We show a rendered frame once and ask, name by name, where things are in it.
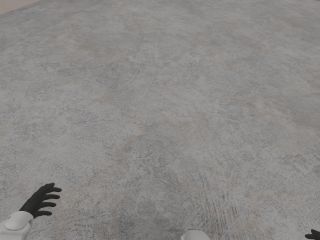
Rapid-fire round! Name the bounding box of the robot left hand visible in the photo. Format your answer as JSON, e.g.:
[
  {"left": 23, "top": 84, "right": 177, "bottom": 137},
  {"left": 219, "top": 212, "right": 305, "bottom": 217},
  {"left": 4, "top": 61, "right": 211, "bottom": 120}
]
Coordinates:
[{"left": 19, "top": 183, "right": 62, "bottom": 219}]

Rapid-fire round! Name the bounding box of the robot right thigh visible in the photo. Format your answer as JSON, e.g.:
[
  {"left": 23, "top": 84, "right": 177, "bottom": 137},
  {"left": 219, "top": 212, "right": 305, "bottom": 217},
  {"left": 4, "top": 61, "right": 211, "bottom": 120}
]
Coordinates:
[{"left": 180, "top": 229, "right": 210, "bottom": 240}]

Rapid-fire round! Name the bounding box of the robot right hand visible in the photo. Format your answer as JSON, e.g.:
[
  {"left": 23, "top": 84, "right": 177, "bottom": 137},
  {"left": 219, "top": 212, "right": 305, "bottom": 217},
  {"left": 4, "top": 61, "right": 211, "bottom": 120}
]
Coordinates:
[{"left": 305, "top": 229, "right": 320, "bottom": 240}]

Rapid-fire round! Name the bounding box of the left robot forearm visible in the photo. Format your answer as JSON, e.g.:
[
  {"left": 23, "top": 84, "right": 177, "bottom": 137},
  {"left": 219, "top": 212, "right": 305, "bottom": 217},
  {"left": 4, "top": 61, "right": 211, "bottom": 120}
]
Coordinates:
[{"left": 0, "top": 211, "right": 34, "bottom": 240}]

